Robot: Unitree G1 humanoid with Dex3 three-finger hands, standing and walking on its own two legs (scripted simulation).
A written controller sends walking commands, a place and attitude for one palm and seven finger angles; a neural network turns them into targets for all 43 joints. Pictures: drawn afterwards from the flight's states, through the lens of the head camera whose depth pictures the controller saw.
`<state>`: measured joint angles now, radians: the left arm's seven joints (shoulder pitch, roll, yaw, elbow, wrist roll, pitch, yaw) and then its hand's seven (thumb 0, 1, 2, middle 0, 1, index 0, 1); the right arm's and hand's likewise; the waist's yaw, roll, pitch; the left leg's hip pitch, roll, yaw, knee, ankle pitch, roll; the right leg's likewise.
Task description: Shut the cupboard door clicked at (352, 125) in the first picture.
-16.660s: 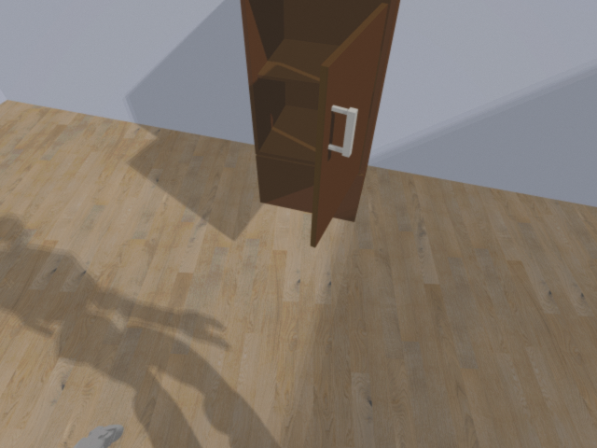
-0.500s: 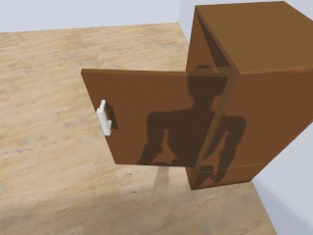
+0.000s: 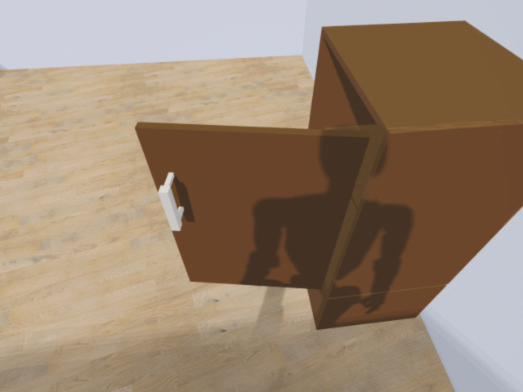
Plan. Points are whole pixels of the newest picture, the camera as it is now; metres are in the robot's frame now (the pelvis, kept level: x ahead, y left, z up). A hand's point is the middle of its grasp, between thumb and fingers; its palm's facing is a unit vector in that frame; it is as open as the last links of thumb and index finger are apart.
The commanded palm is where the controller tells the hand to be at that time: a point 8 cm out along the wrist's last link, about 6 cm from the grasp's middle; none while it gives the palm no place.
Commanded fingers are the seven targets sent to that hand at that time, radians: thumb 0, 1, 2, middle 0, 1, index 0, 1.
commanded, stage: raise the hand and make a fist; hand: left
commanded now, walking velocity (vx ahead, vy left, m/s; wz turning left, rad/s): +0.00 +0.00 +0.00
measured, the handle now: (173, 202) +0.48 +0.22 -0.03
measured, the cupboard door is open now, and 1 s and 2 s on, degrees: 80 80 80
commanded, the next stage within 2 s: bring the fist close to the handle in 2.00 s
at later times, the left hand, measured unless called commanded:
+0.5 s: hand out of the picture +0.12 +0.16 -0.08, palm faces -0.03 -1.00 +0.07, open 6.2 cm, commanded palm +0.11 +0.23 -0.06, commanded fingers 0.00 0.90 0.90 -0.58 -0.72 -0.58 -0.72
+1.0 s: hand (115, 386) +0.14 +0.22 -0.04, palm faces +0.13 -0.99 -0.06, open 3.9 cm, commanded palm +0.12 +0.25 -0.05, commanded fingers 0.00 0.90 0.90 -1.04 -1.22 -1.04 -1.22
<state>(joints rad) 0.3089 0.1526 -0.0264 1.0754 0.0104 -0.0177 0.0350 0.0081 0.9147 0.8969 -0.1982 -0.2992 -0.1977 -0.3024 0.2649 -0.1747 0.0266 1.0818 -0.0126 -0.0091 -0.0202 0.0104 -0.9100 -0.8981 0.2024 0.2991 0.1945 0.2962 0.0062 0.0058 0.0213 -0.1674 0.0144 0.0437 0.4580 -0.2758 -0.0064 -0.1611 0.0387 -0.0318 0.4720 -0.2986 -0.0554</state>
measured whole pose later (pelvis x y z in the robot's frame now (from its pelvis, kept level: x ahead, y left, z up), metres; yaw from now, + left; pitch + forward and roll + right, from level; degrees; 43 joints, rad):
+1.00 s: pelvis -0.07 +0.03 -0.10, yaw +2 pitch +15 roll -3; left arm 0.49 0.21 0.10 -0.14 -0.23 -0.41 -0.10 0.02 0.90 0.90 -0.86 -1.03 -0.86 -1.03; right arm 0.33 -0.22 0.01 0.52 0.01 -0.17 -0.04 0.02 -0.90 -0.90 0.21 0.30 0.20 0.30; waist 0.01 0.04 -0.15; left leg -0.98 0.01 0.01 1.23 -0.51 0.05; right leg -0.93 0.00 -0.08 1.18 -0.52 -0.02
